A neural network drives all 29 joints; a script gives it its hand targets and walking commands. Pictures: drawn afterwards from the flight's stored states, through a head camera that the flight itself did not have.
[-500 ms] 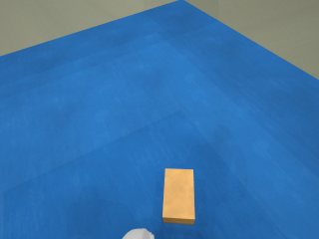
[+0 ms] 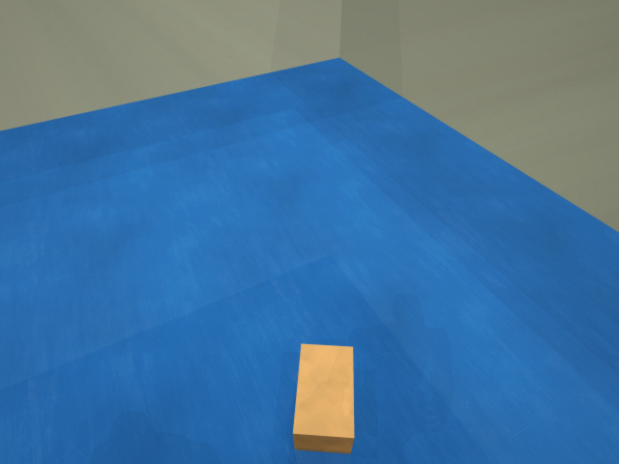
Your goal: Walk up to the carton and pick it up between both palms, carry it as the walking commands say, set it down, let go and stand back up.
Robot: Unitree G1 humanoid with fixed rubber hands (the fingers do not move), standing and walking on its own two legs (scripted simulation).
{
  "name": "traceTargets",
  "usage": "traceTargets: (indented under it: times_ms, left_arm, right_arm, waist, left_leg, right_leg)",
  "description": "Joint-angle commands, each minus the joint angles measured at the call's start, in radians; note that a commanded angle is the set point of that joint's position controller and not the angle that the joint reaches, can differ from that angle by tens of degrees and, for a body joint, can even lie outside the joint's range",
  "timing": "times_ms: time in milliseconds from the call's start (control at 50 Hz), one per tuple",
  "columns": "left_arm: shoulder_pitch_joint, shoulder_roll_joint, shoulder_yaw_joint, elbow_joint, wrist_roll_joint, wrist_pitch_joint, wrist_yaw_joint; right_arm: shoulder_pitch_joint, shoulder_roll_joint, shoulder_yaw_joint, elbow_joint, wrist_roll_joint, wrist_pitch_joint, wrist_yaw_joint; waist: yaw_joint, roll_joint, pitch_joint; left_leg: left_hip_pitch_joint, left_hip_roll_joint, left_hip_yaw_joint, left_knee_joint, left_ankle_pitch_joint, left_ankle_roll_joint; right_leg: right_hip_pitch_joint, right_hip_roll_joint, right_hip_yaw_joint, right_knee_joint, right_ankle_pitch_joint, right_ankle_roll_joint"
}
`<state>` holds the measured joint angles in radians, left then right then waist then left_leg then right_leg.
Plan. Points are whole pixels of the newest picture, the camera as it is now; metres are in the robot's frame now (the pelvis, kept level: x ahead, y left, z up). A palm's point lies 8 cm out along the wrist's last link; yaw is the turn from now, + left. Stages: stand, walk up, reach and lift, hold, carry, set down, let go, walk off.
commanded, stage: walk up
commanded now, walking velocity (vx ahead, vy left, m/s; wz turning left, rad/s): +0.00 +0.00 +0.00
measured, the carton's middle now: (324, 396) +0.49 -0.02 -0.69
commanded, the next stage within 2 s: none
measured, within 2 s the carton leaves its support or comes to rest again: neither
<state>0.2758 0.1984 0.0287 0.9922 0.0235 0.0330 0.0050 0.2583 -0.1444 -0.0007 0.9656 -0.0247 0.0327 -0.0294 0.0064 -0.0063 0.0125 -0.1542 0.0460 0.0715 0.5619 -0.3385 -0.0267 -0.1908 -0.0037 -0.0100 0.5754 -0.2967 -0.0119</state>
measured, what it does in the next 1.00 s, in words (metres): steps on the spot: left foot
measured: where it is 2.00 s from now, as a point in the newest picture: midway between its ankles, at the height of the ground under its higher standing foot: outside the picture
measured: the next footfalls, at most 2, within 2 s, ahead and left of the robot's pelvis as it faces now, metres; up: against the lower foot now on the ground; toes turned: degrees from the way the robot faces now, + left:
left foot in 0.82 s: +0.10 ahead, +0.10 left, +0.00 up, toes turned -9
right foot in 1.14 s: +0.20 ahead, -0.11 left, +0.00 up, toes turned -5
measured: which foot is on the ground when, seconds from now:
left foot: down 0.00-0.56, up 0.58-0.80, down 0.82-1.00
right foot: down 0.00-0.82, up 0.84-1.00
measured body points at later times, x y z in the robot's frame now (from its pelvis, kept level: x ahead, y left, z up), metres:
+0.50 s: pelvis -0.01 -0.03 +0.01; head -0.01 -0.04 +0.46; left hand +0.01 +0.19 -0.14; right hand -0.02 -0.24 -0.16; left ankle -0.02 +0.13 -0.73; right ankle -0.01 -0.11 -0.73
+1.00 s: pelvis +0.07 +0.01 +0.01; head +0.05 +0.03 +0.46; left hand +0.05 +0.25 -0.16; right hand +0.08 -0.20 -0.14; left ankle +0.04 +0.13 -0.73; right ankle +0.06 -0.10 -0.68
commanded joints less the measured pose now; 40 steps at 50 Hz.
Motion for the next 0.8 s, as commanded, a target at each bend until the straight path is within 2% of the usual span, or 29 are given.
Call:
traceTargets:
  times_ms: [0,40,80,120,140,220,240,320,500,520,540,560,580,600,620,660,680,700,720,740,760,780]
  left_arm:
    - [-0.026,0.135,0.008,-0.05,0.011,-0.039,0.019]
    - [-0.016,0.099,-0.009,-0.045,0.012,-0.034,0.023]
    - [-0.03,0.092,-0.002,-0.06,0.005,-0.046,0.03]
    - [-0.032,0.089,0.0,-0.054,0.001,-0.052,0.031]
    - [-0.012,0.084,0.0,-0.041,0.002,-0.053,0.031]
    - [0.006,0.074,0.003,-0.025,0.001,-0.058,0.034]
    - [0.011,0.067,0.003,-0.022,-0.001,-0.058,0.036]
    - [0.009,0.048,0.003,-0.007,0.002,-0.053,0.033]
    - [0.029,0.034,-0.001,0.025,-0.001,-0.057,0.034]
    - [0.069,0.081,0.027,0.025,0.008,-0.061,0.045]
    - [0.208,0.176,0.056,0.063,0.024,-0.053,0.038]
    - [0.208,0.222,0.067,0.065,0.033,-0.05,0.04]
    - [0.183,0.209,0.06,0.052,0.03,-0.058,0.042]
    - [0.19,0.188,0.059,0.055,0.029,-0.064,0.047]
    - [0.203,0.163,0.054,0.059,0.028,-0.072,0.048]
    - [0.152,0.13,0.05,0.061,0.031,-0.077,0.042]
    - [0.148,0.133,0.049,0.061,0.03,-0.077,0.04]
    - [0.138,0.135,0.044,0.063,0.03,-0.076,0.036]
    - [0.101,0.135,0.044,0.055,0.026,-0.074,0.033]
    - [0.072,0.129,0.042,0.05,0.022,-0.069,0.031]
    - [0.073,0.093,0.033,0.045,0.02,-0.07,0.026]
    - [0.066,0.036,0.018,0.019,0.019,-0.074,0.018]
  right_arm:
    - [0.048,-0.088,-0.017,-0.034,0.008,-0.007,0.007]
    - [0.02,-0.109,-0.025,-0.014,0.009,-0.006,0.007]
    - [0.035,-0.108,-0.023,0.005,0.009,-0.01,0.012]
    - [0.06,-0.087,-0.017,0.028,0.008,-0.014,0.01]
    - [0.06,-0.083,-0.016,0.038,0.008,-0.015,0.007]
    - [0.08,-0.083,-0.017,0.066,0.008,-0.024,0.002]
    - [0.083,-0.083,-0.019,0.072,0.007,-0.024,0.0]
    - [0.1,-0.07,-0.019,0.094,0.006,-0.024,-0.002]
    - [0.131,-0.059,-0.017,0.118,0.007,-0.025,-0.009]
    - [0.167,-0.076,-0.038,0.127,0.014,-0.037,-0.009]
    - [0.14,-0.123,-0.052,0.106,-0.003,-0.024,0.012]
    - [0.095,-0.117,-0.054,0.069,-0.004,-0.011,0.021]
    - [0.056,-0.108,-0.057,0.05,-0.011,-0.019,0.025]
    - [0.017,-0.099,-0.063,0.031,-0.014,-0.025,0.03]
    - [0.003,-0.078,-0.063,0.03,-0.01,-0.032,0.034]
    - [0.046,-0.061,-0.058,0.026,-0.004,-0.044,0.043]
    - [0.052,-0.055,-0.049,0.027,-0.002,-0.047,0.043]
    - [0.065,-0.057,-0.044,0.023,-0.001,-0.05,0.042]
    - [0.088,-0.039,-0.033,0.023,0.002,-0.055,0.038]
    - [0.144,-0.028,-0.028,0.041,0.003,-0.059,0.032]
    - [0.211,-0.034,-0.036,0.07,0.001,-0.064,0.022]
    - [0.271,-0.099,-0.06,0.079,-0.008,-0.074,0.011]
  waist:
    - [-0.027,-0.143,0.115]
    - [-0.021,-0.122,0.165]
    - [-0.014,-0.096,0.153]
    - [-0.008,-0.123,0.148]
    - [-0.004,-0.118,0.129]
    - [-0.005,-0.05,0.097]
    - [-0.005,-0.03,0.103]
    - [-0.006,-0.006,0.119]
    - [-0.005,-0.009,0.1]
    - [0.003,-0.051,0.078]
    - [0.047,-0.049,0.04]
    - [0.06,-0.176,0.096]
    - [0.061,-0.168,0.132]
    - [0.07,-0.106,0.145]
    - [0.072,-0.105,0.181]
    - [0.04,-0.125,0.161]
    - [0.034,-0.117,0.167]
    - [0.018,-0.094,0.168]
    - [-0.007,-0.107,0.168]
    - [-0.054,-0.091,0.161]
    - [-0.086,-0.048,0.126]
    - [-0.111,0.047,0.107]
  left_leg:
    - [-0.047,-0.02,-0.027,-0.119,0.05,-0.001]
    - [0.014,0.006,-0.042,-0.139,0.09,0.003]
    - [-0.008,0.016,-0.051,-0.154,0.14,0.004]
    - [-0.016,0.02,-0.052,-0.177,0.145,-0.001]
    - [-0.003,0.023,-0.051,-0.184,0.15,-0.001]
    - [0.008,0.033,-0.051,-0.199,0.17,-0.001]
    - [0.001,0.034,-0.051,-0.201,0.169,-0.002]
    - [-0.01,0.038,-0.051,-0.212,0.168,-0.007]
    - [0.008,0.05,-0.064,-0.214,0.195,0.003]
    - [-0.031,0.046,-0.027,-0.125,0.088,-0.003]
    - [-0.246,-0.018,0.014,0.062,-0.173,-0.007]
    - [-0.368,-0.001,0.013,0.286,-0.192,-0.019]
    - [-0.407,0.031,-0.035,0.383,-0.155,-0.018]
    - [-0.44,0.049,-0.064,0.412,-0.119,-0.011]
    - [-0.46,0.067,-0.072,0.425,-0.079,-0.005]
    - [-0.376,0.079,-0.061,0.305,-0.084,-0.004]
    - [-0.331,0.064,-0.041,0.225,-0.089,-0.017]
    - [-0.273,0.056,-0.032,0.154,-0.103,-0.021]
    - [-0.188,0.042,-0.011,0.035,-0.082,-0.027]
    - [-0.057,0.016,0.034,-0.104,0.009,-0.028]
    - [0.06,0.001,0.044,-0.171,0.079,-0.015]
    - [0.161,0.143,-0.126,-0.248,0.005,0.025]
  right_leg:
    - [-0.083,-0.188,0.264,-0.287,0.125,-0.095]
    - [-0.18,-0.132,0.22,-0.317,-0.014,-0.069]
    - [-0.126,-0.125,0.181,-0.321,0.012,-0.052]
    - [-0.097,-0.124,0.183,-0.323,0.025,-0.052]
    - [-0.086,-0.121,0.177,-0.322,0.019,-0.054]
    - [-0.042,-0.115,0.154,-0.296,0.103,-0.052]
    - [-0.042,-0.114,0.153,-0.299,0.101,-0.054]
    - [-0.049,-0.112,0.14,-0.299,0.064,-0.049]
    - [-0.054,-0.104,0.128,-0.289,0.092,-0.049]
    - [-0.047,-0.144,0.139,-0.28,-0.016,-0.047]
    - [0.07,-0.29,0.386,-0.374,-0.487,-0.12]
    - [0.054,-0.426,0.528,-0.497,-0.633,-0.167]
    - [0.01,-0.431,0.514,-0.517,-0.581,-0.187]
    - [0.019,-0.427,0.492,-0.507,-0.49,-0.193]
    - [-0.01,-0.414,0.459,-0.503,-0.407,-0.197]
    - [-0.04,-0.335,0.324,-0.47,-0.324,-0.161]
    - [-0.054,-0.308,0.31,-0.447,-0.26,-0.159]
    - [-0.092,-0.297,0.29,-0.427,-0.216,-0.159]
    - [-0.131,-0.262,0.247,-0.387,-0.172,-0.149]
    - [-0.19,-0.218,0.173,-0.32,-0.133,-0.125]
    - [-0.233,-0.165,0.117,-0.226,-0.081,-0.095]
    - [-0.34,-0.067,0.019,-0.02,-0.105,-0.058]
